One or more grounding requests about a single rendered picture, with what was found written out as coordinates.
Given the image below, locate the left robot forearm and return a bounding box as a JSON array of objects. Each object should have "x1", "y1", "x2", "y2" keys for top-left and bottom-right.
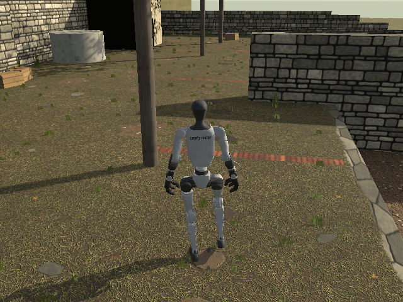
[{"x1": 166, "y1": 154, "x2": 178, "y2": 181}]

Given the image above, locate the robot right upper arm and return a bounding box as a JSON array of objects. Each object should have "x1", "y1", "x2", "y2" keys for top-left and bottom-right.
[{"x1": 213, "y1": 126, "x2": 231, "y2": 162}]

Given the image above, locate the right robot hand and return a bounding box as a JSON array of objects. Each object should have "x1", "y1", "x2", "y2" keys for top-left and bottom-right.
[{"x1": 224, "y1": 177, "x2": 239, "y2": 193}]

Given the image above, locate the right robot forearm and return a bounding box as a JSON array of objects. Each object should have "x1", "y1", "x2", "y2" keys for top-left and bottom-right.
[{"x1": 225, "y1": 152, "x2": 237, "y2": 179}]

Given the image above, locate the humanoid robot torso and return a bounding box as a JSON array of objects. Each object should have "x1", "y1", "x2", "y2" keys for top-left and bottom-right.
[{"x1": 186, "y1": 124, "x2": 215, "y2": 189}]

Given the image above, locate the left robot hand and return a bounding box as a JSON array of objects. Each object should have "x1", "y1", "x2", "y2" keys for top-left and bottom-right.
[{"x1": 164, "y1": 180, "x2": 179, "y2": 195}]

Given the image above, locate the robot left upper arm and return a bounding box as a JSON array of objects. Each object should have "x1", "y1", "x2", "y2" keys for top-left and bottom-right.
[{"x1": 171, "y1": 127, "x2": 187, "y2": 163}]

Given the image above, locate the robot left thigh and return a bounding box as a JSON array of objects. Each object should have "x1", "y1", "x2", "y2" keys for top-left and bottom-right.
[{"x1": 180, "y1": 176, "x2": 196, "y2": 223}]

